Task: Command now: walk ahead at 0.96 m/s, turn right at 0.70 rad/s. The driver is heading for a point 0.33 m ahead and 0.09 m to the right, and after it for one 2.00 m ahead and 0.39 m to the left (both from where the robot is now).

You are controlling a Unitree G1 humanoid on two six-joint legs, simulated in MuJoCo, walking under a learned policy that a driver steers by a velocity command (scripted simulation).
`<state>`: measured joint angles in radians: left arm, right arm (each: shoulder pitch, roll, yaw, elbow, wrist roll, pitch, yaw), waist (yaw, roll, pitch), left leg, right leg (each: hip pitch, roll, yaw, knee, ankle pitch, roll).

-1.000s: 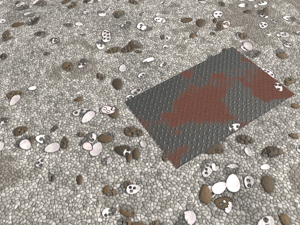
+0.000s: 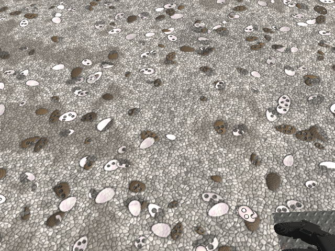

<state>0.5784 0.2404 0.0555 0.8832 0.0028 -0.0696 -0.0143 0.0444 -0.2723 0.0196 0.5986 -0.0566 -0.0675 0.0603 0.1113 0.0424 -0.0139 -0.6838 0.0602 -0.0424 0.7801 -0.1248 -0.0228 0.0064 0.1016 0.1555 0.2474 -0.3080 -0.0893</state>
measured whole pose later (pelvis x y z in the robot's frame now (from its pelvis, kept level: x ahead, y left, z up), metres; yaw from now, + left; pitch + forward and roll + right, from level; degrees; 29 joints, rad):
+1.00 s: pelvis +0.90 +0.01 -0.05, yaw +22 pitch +0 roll +0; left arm 0.34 0.25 0.02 0.81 0.04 -0.07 0.01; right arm 0.15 -0.33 -0.06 0.72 -0.02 0.00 0.03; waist 0.02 0.01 0.07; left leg -0.51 -0.16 0.11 0.77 -0.28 0.21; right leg -0.15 -0.05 -0.04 1.38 -0.37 0.03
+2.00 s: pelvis +1.69 +0.43 +0.00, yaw +17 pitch +2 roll +2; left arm 0.15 0.37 0.08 0.70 0.03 0.01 -0.07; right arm 0.41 -0.32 -0.06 0.84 -0.02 -0.11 -0.01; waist -0.05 -0.06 -0.02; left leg -0.02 0.00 0.18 0.32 -0.34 -0.01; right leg -0.73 -0.07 -0.03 1.17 -0.17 -0.08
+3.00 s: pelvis +2.63 +0.56 -0.01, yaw +10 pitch +3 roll +0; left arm -0.06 0.26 -0.05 0.57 0.04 -0.08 -0.03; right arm 0.54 -0.29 -0.07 0.86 0.01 -0.06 0.02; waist -0.15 0.00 0.02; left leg 0.11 -0.11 -0.25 0.25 -0.38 0.11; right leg -0.64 -0.06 0.06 0.53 0.04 0.02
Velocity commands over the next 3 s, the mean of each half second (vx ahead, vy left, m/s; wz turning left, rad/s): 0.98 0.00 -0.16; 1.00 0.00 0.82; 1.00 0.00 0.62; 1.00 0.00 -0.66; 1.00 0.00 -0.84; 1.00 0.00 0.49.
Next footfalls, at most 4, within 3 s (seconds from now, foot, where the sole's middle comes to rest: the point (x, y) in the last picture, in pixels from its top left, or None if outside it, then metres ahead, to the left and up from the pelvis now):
0.12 left None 0.30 0.13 -0.78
0.50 right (245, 223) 0.60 -0.18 -0.78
0.94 left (193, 139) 1.01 0.05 -0.78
1.36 right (185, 77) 1.46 0.13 -0.78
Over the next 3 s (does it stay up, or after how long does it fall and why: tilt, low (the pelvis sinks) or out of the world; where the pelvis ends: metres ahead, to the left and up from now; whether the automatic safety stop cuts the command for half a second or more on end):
stays up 2.63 0.56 -0.01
